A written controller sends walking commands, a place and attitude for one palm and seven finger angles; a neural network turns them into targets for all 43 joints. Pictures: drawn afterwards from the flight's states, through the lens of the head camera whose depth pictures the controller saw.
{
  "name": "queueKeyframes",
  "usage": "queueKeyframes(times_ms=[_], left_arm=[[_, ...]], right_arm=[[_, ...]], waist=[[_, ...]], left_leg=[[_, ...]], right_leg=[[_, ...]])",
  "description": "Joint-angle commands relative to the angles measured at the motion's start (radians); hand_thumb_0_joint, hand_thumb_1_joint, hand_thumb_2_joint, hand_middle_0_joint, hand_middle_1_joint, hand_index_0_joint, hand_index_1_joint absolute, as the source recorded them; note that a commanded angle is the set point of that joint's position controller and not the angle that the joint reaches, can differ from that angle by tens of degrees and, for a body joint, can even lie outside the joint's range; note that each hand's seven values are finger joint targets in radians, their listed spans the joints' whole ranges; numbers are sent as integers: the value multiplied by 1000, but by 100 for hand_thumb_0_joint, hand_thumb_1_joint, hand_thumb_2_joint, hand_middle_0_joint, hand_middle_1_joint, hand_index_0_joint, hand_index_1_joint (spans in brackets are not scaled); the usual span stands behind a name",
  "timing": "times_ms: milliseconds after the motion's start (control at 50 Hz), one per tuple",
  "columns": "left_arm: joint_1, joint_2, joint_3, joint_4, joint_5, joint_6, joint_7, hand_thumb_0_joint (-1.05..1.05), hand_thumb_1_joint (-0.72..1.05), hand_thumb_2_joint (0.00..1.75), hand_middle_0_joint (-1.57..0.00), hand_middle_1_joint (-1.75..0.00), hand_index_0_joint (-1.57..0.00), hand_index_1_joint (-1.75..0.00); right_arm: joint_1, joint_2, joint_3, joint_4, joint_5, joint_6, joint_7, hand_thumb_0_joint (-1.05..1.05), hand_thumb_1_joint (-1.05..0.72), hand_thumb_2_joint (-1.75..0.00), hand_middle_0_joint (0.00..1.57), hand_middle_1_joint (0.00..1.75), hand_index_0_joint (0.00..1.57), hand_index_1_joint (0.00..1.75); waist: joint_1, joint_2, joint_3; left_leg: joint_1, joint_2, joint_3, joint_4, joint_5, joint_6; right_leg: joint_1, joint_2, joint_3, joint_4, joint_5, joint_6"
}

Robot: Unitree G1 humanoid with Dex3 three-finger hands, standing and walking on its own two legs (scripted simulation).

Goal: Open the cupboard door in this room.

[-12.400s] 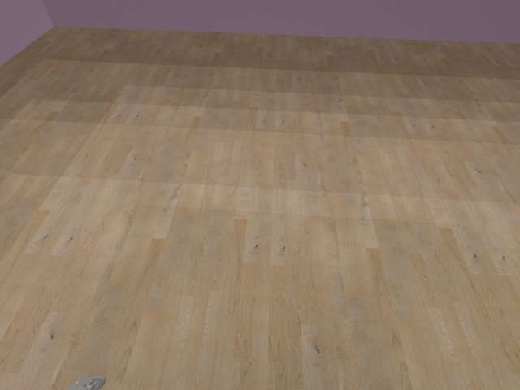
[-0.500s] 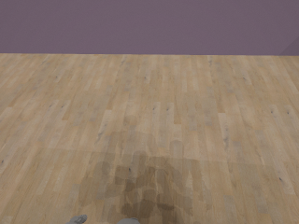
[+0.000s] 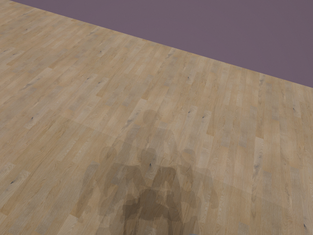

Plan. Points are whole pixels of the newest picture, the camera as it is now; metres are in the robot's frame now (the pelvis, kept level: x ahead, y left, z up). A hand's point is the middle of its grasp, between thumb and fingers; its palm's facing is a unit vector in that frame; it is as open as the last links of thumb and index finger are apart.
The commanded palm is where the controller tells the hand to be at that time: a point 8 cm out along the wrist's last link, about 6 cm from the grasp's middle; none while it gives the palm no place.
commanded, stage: turn or walk to find it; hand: left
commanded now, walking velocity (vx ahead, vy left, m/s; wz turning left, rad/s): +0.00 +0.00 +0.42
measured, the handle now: out of the picture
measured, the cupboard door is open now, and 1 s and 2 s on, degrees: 0 0 0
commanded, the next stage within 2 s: none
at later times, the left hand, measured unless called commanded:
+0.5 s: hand out of the picture +0.04 +0.16 -0.14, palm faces +0.22 -0.93 -0.28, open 7.3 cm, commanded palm none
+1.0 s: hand out of the picture -0.10 +0.21 -0.17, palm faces +0.48 -0.84 -0.24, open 7.3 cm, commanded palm none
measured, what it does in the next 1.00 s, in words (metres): steps on the spot, turning left: right foot, then left foot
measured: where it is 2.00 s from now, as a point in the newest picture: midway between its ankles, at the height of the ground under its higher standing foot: outside the picture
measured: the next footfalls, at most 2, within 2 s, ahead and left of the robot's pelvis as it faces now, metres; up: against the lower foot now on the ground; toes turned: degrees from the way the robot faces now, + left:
right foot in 0.34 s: +0.04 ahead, -0.13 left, +0.00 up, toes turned +5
left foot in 0.80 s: -0.05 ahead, +0.10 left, +0.00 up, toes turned +28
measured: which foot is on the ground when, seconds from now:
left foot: down 0.00-0.34, up 0.36-0.78, down 0.80-1.00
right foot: up 0.00-0.32, down 0.34-0.82, up 0.84-1.00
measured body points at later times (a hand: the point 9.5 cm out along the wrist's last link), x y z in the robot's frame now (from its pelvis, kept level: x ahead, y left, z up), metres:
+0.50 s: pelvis -0.01 -0.04 +0.01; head +0.03 -0.07 +0.45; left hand +0.02 +0.21 -0.12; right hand +0.08 -0.29 -0.16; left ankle -0.07 +0.09 -0.65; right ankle +0.00 -0.13 -0.73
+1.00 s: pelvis -0.04 +0.00 +0.01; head -0.01 +0.04 +0.46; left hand -0.12 +0.25 -0.15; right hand +0.17 -0.17 -0.12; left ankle -0.08 +0.08 -0.73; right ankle +0.00 -0.15 -0.65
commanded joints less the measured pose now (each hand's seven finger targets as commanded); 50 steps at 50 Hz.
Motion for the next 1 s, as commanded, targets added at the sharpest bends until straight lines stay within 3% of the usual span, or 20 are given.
queueKeyframes(times_ms=[0, 180, 240, 280, 300, 320, 340, 380, 400, 440, 520, 660, 740, 760, 780, 800, 820, 840, 880, 980], left_arm=[[-51, 61, 17, -95, -2, -41, -8, 0, 90, 90, -20, -30, -20, -30], [-113, 45, 5, -147, -8, -45, -1, 0, 90, 90, -20, -30, -20, -30], [-66, 40, 6, -144, -12, -51, 1, 0, 90, 90, -20, -30, -20, -30], [12, 57, 10, -125, -11, -63, 3, 0, 90, 90, -20, -30, -20, -30], [45, 92, 17, -122, -5, -74, 6, 0, 90, 90, -20, -30, -20, -30], [55, 178, 34, -122, 11, -83, 15, 0, 90, 90, -20, -30, -20, -30], [45, 202, 34, -144, 5, -79, 14, 0, 90, 90, -20, -30, -20, -30], [-43, 151, 34, -167, -1, -76, 20, 0, 90, 90, -20, -30, -20, -30], [-88, 119, 24, -178, 1, -79, 17, 0, 90, 90, -20, -30, -20, -30], [-95, 86, 12, -178, 0, -90, 15, 0, 90, 90, -20, -30, -20, -30], [-23, 98, 17, -146, 5, -92, 18, 0, 90, 90, -20, -30, -20, -30], [59, 153, 31, -95, 13, -80, 13, 0, 90, 90, -20, -30, -20, -30], [21, 157, 38, -85, 6, -70, 12, 0, 90, 90, -20, -30, -20, -30], [16, 142, 36, -87, -3, -65, 9, 0, 90, 90, -20, -30, -20, -30], [36, 90, 29, -107, -8, -57, 4, 0, 90, 90, -20, -30, -20, -30], [-3, 41, 7, -143, -5, -52, 3, 0, 90, 90, -20, -30, -20, -30], [-79, 54, 6, -144, 1, -35, 15, 0, 90, 90, -20, -30, -20, -30], [-95, 57, 12, -136, -3, -32, 12, 0, 90, 90, -20, -30, -20, -30], [-58, 65, 17, -103, -2, -40, -4, 0, 90, 90, -20, -30, -20, -30], [-56, 65, 13, -103, -3, -41, -4, 0, 90, 90, -20, -30, -20, -30]], right_arm=[[37, -192, -41, -48, 3, -21, -30, 0, -90, -90, 20, 30, 20, 30], [86, -203, -58, -54, -2, -13, -22, 0, -90, -90, 20, 30, 20, 30], [52, -205, -63, -71, -5, -7, -20, 0, -90, -90, 20, 30, 20, 30], [31, -196, -64, -78, 3, -4, -17, 0, -90, -90, 20, 30, 20, 30], [40, -164, -61, -83, 9, -6, -13, 0, -90, -90, 20, 30, 20, 30], [63, -95, -49, -102, 17, -9, -7, 0, -90, -90, 20, 30, 20, 30], [49, -114, -56, -110, 7, 4, -11, 0, -90, -90, 20, 30, 20, 30], [43, -135, -68, -87, 1, 24, -4, 0, -90, -90, 20, 30, 20, 30], [63, -128, -66, -65, -1, 26, 3, 0, -90, -90, 20, 30, 20, 30], [109, -108, -58, -37, -1, 27, 8, 0, -90, -90, 20, 30, 20, 30], [75, -100, -49, -36, 2, 30, 7, 0, -90, -90, 20, 30, 20, 30], [-15, -76, -24, -53, 15, 12, 4, 0, -90, -90, 20, 30, 20, 30], [56, -88, -24, -40, 13, -3, 0, 0, -90, -90, 20, 30, 20, 30], [92, -121, -30, -31, 10, -12, 2, 0, -90, -90, 20, 30, 20, 30], [115, -209, -50, -38, 4, -21, 1, 0, -90, -90, 20, 30, 20, 30], [164, -278, -64, -31, 5, -14, -4, 0, -90, -90, 20, 30, 20, 30], [192, -263, -63, -6, 2, -16, -20, 0, -90, -90, 20, 30, 20, 30], [146, -247, -58, -13, 1, -12, -28, 0, -90, -90, 20, 30, 20, 30], [58, -196, -41, -42, 3, -19, -30, 0, -90, -90, 20, 30, 20, 30], [77, -186, -43, -50, 8, -28, -26, 0, -90, -90, 20, 30, 20, 30]], waist=[[-36, 194, -80], [-65, 204, -105], [-41, 221, -110], [0, 177, -131], [11, 85, -148], [12, -176, -158], [23, -214, -126], [-14, -149, -47], [-38, -89, -26], [-53, -92, -60], [-22, -112, -66], [26, -144, -106], [-22, -135, -134], [-48, -47, -152], [-57, 203, -186], [-83, 357, -157], [-112, 340, -145], [-88, 314, -113], [-41, 213, -105], [-44, 164, -113]], left_leg=[[129, 250, -237, -224, 576, 130], [142, 232, -312, -185, 602, 150], [53, 207, -351, -163, 548, 136], [-32, 163, -342, -97, 440, 92], [-126, 104, -299, -23, 286, 42], [-307, -34, -152, 170, -17, -29], [-317, -57, -134, 381, -261, -46], [-322, -11, -167, 610, -187, -40], [-319, 7, -153, 652, -118, -50], [-318, 13, -118, 670, -44, -73], [-303, 34, -81, 580, -64, -97], [-194, 25, 5, 251, -147, -82], [-20, 23, 47, -36, 27, -62], [104, 52, 18, -159, 173, -46], [254, 242, -239, -212, 414, 30], [257, 410, -388, -218, 710, 147], [193, 391, -390, -226, 705, 151], [167, 354, -355, -220, 646, 152], [163, 274, -253, -208, 631, 133], [176, 236, -234, -217, 648, 133]], right_leg=[[-146, 9, 91, 191, 69, 22], [-58, 56, 90, -58, 36, 32], [70, 88, 74, -223, 88, 17], [228, 89, 64, -437, 261, 12], [346, 22, 119, -550, 328, -3], [449, -221, 367, -606, 381, -90], [314, -361, 451, -651, 396, -193], [166, -299, 392, -680, 280, -204], [160, -240, 288, -652, 321, -184], [216, -181, 161, -608, 476, -159], [275, -206, 109, -588, 598, -175], [350, -234, 76, -511, 773, -201], [293, -219, 11, -407, 695, -136], [208, -192, -30, -313, 598, -87], [3, -78, -74, -130, 280, -18], [-138, -4, -41, 32, -163, 17], [-134, -1, 65, 127, -147, 15], [-162, -1, 93, 185, -88, 13], [-163, 3, 96, 225, 44, 19], [-139, 16, 101, 175, 102, 40]])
